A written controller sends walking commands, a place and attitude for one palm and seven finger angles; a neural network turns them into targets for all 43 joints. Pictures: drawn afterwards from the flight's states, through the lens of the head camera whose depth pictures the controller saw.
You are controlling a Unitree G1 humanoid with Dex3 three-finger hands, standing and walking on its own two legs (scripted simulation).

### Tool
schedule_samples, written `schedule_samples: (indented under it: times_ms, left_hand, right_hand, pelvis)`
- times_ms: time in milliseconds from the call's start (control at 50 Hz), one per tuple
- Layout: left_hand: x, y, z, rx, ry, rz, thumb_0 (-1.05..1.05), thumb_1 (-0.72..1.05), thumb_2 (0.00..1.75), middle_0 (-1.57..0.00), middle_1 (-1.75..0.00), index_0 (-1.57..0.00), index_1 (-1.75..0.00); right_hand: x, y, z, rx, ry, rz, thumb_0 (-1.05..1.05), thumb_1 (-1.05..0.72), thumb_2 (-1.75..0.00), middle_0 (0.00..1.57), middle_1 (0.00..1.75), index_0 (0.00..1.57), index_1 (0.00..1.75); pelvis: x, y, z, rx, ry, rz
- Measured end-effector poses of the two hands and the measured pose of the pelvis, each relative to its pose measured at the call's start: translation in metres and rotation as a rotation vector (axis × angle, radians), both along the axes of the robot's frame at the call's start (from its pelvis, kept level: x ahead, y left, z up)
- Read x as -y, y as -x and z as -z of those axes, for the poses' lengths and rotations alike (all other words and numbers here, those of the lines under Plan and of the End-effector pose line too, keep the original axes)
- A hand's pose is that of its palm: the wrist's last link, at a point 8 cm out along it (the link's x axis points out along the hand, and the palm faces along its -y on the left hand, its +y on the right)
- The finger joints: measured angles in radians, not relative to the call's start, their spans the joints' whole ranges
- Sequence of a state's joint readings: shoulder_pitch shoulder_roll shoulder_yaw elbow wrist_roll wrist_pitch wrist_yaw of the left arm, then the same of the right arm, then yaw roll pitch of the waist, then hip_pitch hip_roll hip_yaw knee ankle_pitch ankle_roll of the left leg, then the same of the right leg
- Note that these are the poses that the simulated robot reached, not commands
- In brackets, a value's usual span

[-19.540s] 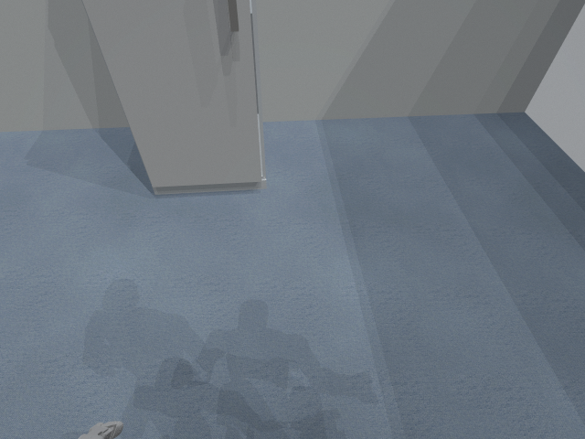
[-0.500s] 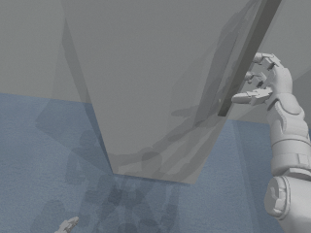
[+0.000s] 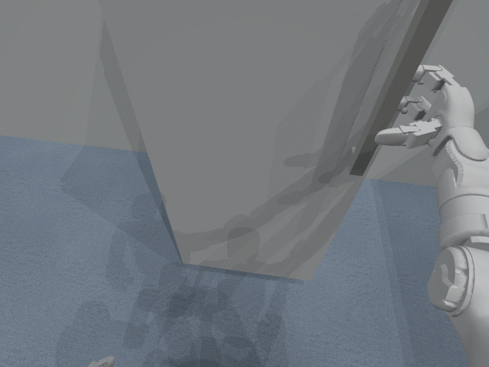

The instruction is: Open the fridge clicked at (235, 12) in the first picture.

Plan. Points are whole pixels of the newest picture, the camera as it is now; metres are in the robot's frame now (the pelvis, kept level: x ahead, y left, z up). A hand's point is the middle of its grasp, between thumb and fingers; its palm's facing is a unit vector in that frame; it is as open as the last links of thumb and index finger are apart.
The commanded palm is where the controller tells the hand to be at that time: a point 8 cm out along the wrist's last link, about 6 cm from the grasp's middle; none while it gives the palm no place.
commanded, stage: slide the fingers in behind the handle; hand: right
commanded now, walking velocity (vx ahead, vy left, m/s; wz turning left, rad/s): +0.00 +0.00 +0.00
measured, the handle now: (388, 87) +0.52 -0.15 +0.21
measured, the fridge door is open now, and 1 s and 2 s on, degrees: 0 0 0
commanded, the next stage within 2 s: move the hooked fingers beside the handle in 0.32 s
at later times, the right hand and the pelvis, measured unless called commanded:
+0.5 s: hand (403, 112) +0.48 -0.17 +0.20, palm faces +0.02 +1.00 +0.02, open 13.8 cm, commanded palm +0.45 -0.22 +0.20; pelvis +0.00 +0.00 +0.00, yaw +0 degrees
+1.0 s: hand (410, 119) +0.46 -0.18 +0.20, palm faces +0.03 +1.00 +0.01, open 14.0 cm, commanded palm +0.44 -0.23 +0.20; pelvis +0.01 +0.00 +0.00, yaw +0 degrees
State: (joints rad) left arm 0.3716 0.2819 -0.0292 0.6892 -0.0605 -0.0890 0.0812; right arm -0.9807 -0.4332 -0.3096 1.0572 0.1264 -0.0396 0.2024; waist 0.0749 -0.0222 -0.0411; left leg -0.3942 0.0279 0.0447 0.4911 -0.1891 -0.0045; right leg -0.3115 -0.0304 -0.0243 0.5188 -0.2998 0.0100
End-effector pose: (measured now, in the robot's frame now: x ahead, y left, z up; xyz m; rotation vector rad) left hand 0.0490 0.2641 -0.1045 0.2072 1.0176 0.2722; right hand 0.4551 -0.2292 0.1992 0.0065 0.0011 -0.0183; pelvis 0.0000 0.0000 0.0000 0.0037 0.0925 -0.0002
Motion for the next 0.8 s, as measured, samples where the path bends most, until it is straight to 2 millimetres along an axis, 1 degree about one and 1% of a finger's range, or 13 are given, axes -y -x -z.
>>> schedule_samples:
  times_ms: [120,240,340,660,800]
  left_hand:
    - [0.0,0.012,0.002,-0.025,0.002,-0.01,0.01,0.91,0.89,-0.21,-0.3,-0.2,-0.3]
    - [0.003,0.012,0.002,-0.022,0.008,-0.009,0.01,0.91,0.89,-0.21,-0.3,-0.2,-0.3]
    - [0.006,0.005,0.002,-0.003,0.013,0.001,0.01,0.91,0.89,-0.21,-0.3,-0.2,-0.3]
    - [0.012,-0.027,-0.003,0.057,0.02,0.032,0.01,0.91,0.89,-0.21,-0.3,-0.2,-0.3]
    - [0.013,-0.036,-0.003,0.07,0.027,0.028,0.01,0.91,0.89,-0.21,-0.3,-0.2,-0.3]
  right_hand:
    - [0.0,0.0,0.0,0.005,0.002,0.0,-0.01,0.5,-0.3,0.36,1.24,0.36,1.24]
    - [0.0,0.0,0.001,0.007,-0.006,-0.005,-0.01,0.5,-0.3,0.35,1.24,0.35,1.23]
    - [0.0,0.001,0.001,0.007,-0.004,-0.003,-0.01,0.5,-0.3,0.35,1.24,0.35,1.23]
    - [-0.001,0.002,0.003,0.009,-0.006,-0.004,-0.01,0.5,-0.3,0.34,1.22,0.33,1.22]
    - [-0.002,0.006,0.008,0.002,-0.01,-0.002,-0.01,0.5,-0.3,0.32,1.21,0.31,1.21]
  pelvis:
    - [0.001,0.001,0.001,-0.005,0.0,-0.001]
    - [0.002,0.002,0.001,-0.008,0.0,-0.004]
    - [0.003,0.002,0.001,-0.011,-0.001,-0.003]
    - [0.005,-0.005,0.001,-0.007,-0.002,-0.002]
    - [0.004,-0.01,0.0,0.005,-0.003,-0.008]
